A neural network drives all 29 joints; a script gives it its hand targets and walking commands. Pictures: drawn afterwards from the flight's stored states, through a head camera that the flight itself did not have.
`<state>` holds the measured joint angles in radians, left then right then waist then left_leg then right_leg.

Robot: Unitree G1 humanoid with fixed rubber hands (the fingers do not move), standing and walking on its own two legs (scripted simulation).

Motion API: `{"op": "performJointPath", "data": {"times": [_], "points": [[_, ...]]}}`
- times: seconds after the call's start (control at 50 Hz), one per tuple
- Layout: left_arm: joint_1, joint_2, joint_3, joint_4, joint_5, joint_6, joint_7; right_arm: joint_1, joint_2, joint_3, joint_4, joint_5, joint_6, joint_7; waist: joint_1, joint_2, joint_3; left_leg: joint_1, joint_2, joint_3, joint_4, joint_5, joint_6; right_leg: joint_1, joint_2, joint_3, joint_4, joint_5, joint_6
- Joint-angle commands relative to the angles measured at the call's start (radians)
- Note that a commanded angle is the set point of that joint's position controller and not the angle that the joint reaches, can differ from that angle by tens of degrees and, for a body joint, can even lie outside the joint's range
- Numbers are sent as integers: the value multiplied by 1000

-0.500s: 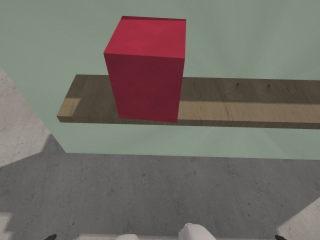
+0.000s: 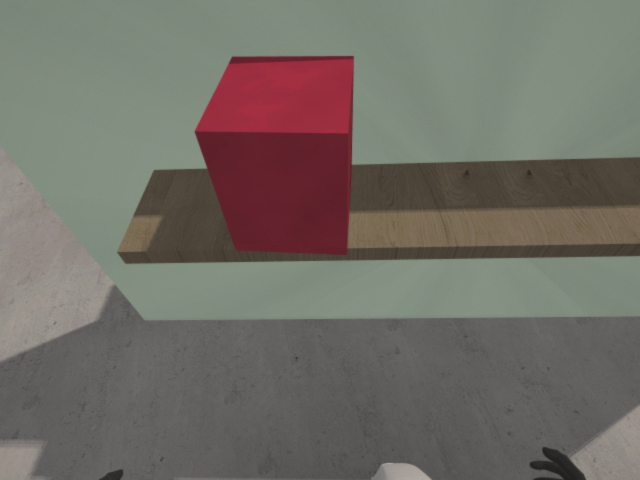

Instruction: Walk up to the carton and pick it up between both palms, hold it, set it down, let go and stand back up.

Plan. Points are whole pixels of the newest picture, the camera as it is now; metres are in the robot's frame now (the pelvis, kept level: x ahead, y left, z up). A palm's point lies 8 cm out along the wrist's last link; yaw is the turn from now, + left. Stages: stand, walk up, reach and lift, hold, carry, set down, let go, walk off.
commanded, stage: walk up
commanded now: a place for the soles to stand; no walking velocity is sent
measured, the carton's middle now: (291, 158) +0.59 +0.05 +0.06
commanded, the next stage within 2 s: none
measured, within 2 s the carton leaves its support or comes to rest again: neither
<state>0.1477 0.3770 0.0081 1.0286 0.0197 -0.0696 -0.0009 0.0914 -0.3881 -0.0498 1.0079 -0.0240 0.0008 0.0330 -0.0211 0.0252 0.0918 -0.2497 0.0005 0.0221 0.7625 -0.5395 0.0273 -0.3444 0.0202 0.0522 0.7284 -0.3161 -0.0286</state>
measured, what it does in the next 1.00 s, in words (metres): walks ahead: left foot, then right foot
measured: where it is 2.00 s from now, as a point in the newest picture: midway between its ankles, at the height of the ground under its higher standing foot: outside the picture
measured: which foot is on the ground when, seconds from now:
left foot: up 0.00-0.18, down 0.20-0.68, up 0.70-0.92, down 0.94-1.00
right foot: down 0.00-0.24, up 0.26-0.58, down 0.60-1.00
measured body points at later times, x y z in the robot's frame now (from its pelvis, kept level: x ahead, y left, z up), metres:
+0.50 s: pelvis +0.06 +0.08 +0.00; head +0.04 +0.08 +0.45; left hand +0.15 +0.41 -0.11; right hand +0.04 -0.26 -0.11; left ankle +0.05 +0.18 -0.72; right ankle +0.15 -0.04 -0.68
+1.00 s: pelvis +0.15 +0.09 -0.02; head +0.19 +0.08 +0.42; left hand +0.23 +0.42 -0.12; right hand +0.24 -0.23 -0.14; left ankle +0.21 +0.22 -0.72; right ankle +0.20 -0.06 -0.71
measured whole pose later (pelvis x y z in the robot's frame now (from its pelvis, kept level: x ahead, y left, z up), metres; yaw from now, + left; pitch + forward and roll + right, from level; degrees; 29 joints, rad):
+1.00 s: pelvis +0.15 +0.09 -0.02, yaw -2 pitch -5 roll +1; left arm 0.20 0.43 0.03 0.89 -0.01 -0.03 0.03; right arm 0.16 -0.41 -0.06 0.89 -0.01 -0.02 0.00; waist 0.03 0.00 0.19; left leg -0.41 0.01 0.04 0.85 -0.34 0.00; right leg -0.44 -0.08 0.03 0.90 -0.38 0.02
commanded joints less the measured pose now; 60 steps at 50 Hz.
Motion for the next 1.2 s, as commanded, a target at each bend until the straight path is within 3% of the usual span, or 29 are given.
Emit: {"op": "performJointPath", "data": {"times": [0.0, 0.1, 0.14, 0.16, 0.18, 0.2, 0.22, 0.24, 0.28, 0.32, 0.4, 0.52, 0.58, 0.6, 0.62, 0.64, 0.66, 0.68, 0.7, 0.74, 0.88, 0.92, 0.96, 0.98, 1.0, 1.04, 1.08, 1.14, 1.18], "points": [[137, 399, 126, -47, 8, -26, 25, -40, -257, -84, -121, -23, -9, 22, 75, -139, -23, -406, 44, -127, 220, -33, 32, 253, -338, 664, -534, -597, -215], [46, 353, 133, -130, 14, -21, 14, 71, -267, -104, -102, -13, -25, 33, 20, -226, -31, -258, 84, -85, 88, -20, -9, 133, -307, 466, -468, -399, -205], [34, 355, 126, -137, 14, -14, 7, 150, -254, -115, -92, 3, -24, 40, -18, -281, -48, -67, 83, -40, -30, 6, 17, -17, -281, 360, -455, -393, -187], [-44, 345, 116, -148, 14, -5, 4, 246, -250, -126, -61, 1, -24, 41, -98, -271, -64, 129, 63, 11, -153, 91, 39, -141, -211, 229, -384, -357, -150], [-68, 298, 102, -166, 13, 3, 2, 320, -249, -133, -36, -1, -28, 34, -125, -185, -48, 248, 2, 80, -233, 176, 14, -239, -118, 147, -251, -386, -110], [-73, 211, 87, -186, 9, 11, 8, 429, -287, -144, -5, -19, -37, 19, -197, 62, -34, 399, 56, -96, -371, 49, 32, -464, 24, 49, 62, -395, -78], [-24, 141, 64, -196, -5, 10, 20, 405, -361, -160, -38, -33, -44, 4, -175, 262, -15, 365, 298, -557, -559, -259, 49, -601, 164, 43, 409, -340, -18], [-39, 241, 80, -196, 1, 9, 25, 268, -392, -155, -81, -16, -46, 0, -120, 71, 33, 159, 429, -792, -711, -477, 130, -545, 94, 150, 452, -237, -7], [32, 336, 95, -159, -13, -4, 11, 121, -396, -145, -122, -4, -52, 2, -25, 5, 136, 27, 422, -659, -681, -530, 187, -445, -42, 135, 421, -130, -9], [142, 303, 96, -99, -15, -4, -4, 80, -322, -112, -126, 5, -73, 1, 33, 15, 144, 51, 358, -469, -624, -338, 193, -393, -79, 113, 367, -25, -8], [93, 309, 108, -140, 1, 6, -32, 188, -338, -107, -122, -6, -87, 4, -15, 117, 147, -46, 339, -386, -635, -252, 218, -285, -86, 69, 285, -34, 21], [47, 262, 98, -173, 6, 2, -47, 162, -326, -98, -149, 9, -87, -3, -12, 108, 132, -33, 336, -259, -519, 109, 223, -140, -98, -11, 23, -18, -4], [146, 241, 100, -154, 6, -6, -28, 142, -272, -83, -180, 15, -59, -5, 51, 126, 60, -122, 225, -63, -283, 338, 146, 149, -23, -121, -143, 35, -16], [209, 249, 108, -133, 0, -11, -20, 156, -225, -67, -183, 17, -52, -7, 85, 63, 13, -153, 170, -15, -111, 486, 100, 278, -4, -95, -168, 110, -15], [229, 310, 128, -149, 3, -19, -7, 219, -171, -50, -188, 27, -51, -10, 79, -89, -27, -228, 73, 63, 120, 492, 46, 337, -101, 100, -262, 91, -64], [269, 423, 152, -155, -1, -23, 8, 249, -166, -54, -209, 28, -46, -14, 101, -323, -89, -361, -46, 63, 390, 201, -8, 356, -366, 577, -414, -56, -197], [243, 418, 148, -171, -15, -18, 11, 231, -249, -71, -199, 14, -28, -23, 81, -242, -80, -350, 5, -63, 430, -61, -6, 291, -438, 713, -440, -131, -282], [209, 407, 143, -181, -21, -15, 14, 228, -284, -73, -180, 16, -28, -25, 72, -198, -70, -341, 19, -89, 419, -114, -3, 264, -443, 721, -430, -115, -305], [215, 370, 135, -168, -21, -19, 19, 206, -286, -84, -167, 7, -29, -27, 68, -92, -69, -342, 39, -112, 449, -82, 7, 259, -411, 608, -396, -2, -281], [181, 332, 127, -197, -20, -21, 29, 250, -229, -69, -158, 21, -25, -29, 39, -131, -62, -327, 76, -95, 417, 5, 5, 235, -344, 360, -322, 266, -220], [77, 293, 83, -231, -14, -16, 35, 228, -184, -54, -172, 28, -29, -39, 6, -243, -140, -68, 68, -6, 19, 133, 7, 13, -281, 138, -104, 715, -203], [-10, 266, 63, -244, -29, 5, 34, 294, -205, -77, -122, 19, -33, -43, -63, -220, -169, 131, 40, -23, -167, 368, 20, -119, -209, 93, 14, 477, -101], [22, 188, 37, -229, -42, 27, 40, 159, -352, -95, -164, 7, -43, -51, -26, 101, -170, 25, 350, -459, -348, 405, 155, -180, -27, -48, 224, -18, 14], [54, 254, 54, -184, -38, 41, 46, 61, -393, -99, -166, 19, -41, -48, -9, 137, -150, -135, 425, -524, -353, 304, 276, -63, -25, -31, 302, -315, 8], [120, 276, 61, -152, -36, 44, 45, -18, -338, -85, -176, 24, -38, -47, 38, 129, -113, -176, 401, -479, -325, 228, 273, -20, -58, -18, 263, -236, 9], [122, 275, 63, -115, -17, 36, 33, -40, -274, -53, -171, 41, -31, -45, 64, 76, -134, -127, 279, -252, -229, 316, 159, 10, -48, -50, 123, -87, -10], [91, 269, 64, -115, -24, 21, 33, -28, -266, -47, -145, 31, -25, -46, 49, 100, -133, -157, 188, -164, -104, 505, 80, 94, -91, 11, -20, 269, -10], [-22, 288, 54, -105, -20, 21, 28, -32, -240, -47, -117, 37, -16, -46, 0, 15, -96, -68, 136, -146, -130, 238, 42, -94, -134, 166, -109, 68, -57], [-36, 260, 43, -70, -23, 29, 24, -71, -250, -40, -80, 31, -16, -41, 3, 86, -83, -90, 176, -204, -251, 92, 54, -45, -83, 70, -101, -7, -20]]}}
